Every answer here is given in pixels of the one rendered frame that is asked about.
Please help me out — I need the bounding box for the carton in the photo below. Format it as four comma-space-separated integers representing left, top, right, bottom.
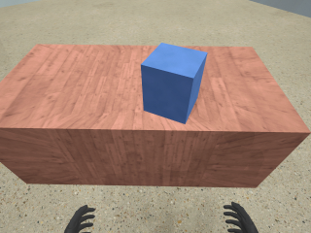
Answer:
141, 43, 208, 124

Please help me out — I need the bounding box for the pedestal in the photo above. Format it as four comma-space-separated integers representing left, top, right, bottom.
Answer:
0, 44, 311, 188

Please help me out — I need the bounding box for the robot right hand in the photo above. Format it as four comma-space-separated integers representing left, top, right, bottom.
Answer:
224, 201, 259, 233

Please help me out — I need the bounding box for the robot left hand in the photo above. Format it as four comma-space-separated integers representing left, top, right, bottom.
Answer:
64, 205, 95, 233

